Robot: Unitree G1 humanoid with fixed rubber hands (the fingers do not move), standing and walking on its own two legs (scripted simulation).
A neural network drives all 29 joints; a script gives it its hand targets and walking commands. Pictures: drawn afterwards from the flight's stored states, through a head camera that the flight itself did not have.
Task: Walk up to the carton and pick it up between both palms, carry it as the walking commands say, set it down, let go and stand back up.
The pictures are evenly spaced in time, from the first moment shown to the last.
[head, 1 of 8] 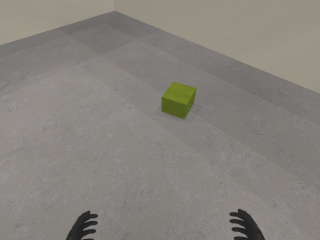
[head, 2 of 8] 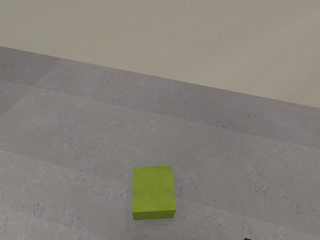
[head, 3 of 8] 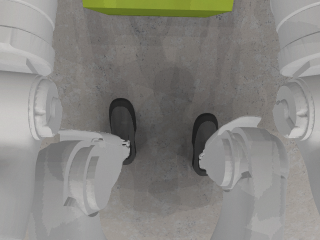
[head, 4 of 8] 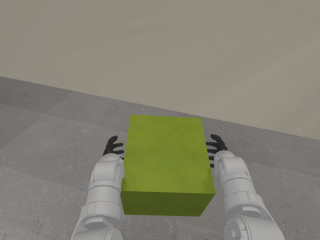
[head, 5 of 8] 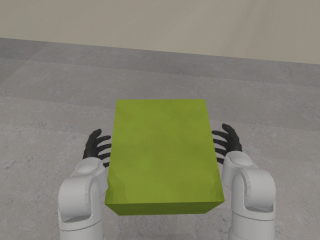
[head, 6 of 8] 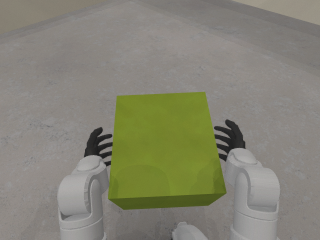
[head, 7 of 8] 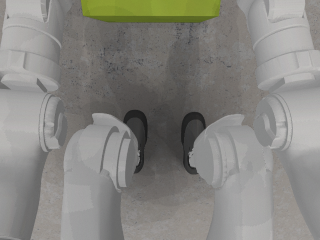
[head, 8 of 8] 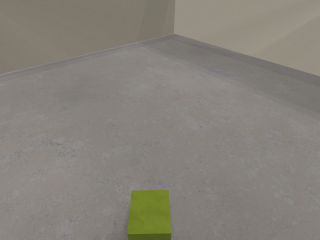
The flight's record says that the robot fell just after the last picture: no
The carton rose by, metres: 0.73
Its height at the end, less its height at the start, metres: +0.00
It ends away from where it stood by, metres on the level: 2.41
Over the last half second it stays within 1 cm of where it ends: yes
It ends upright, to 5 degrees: yes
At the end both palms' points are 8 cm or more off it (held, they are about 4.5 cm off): yes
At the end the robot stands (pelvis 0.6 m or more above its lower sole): yes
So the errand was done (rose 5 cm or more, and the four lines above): yes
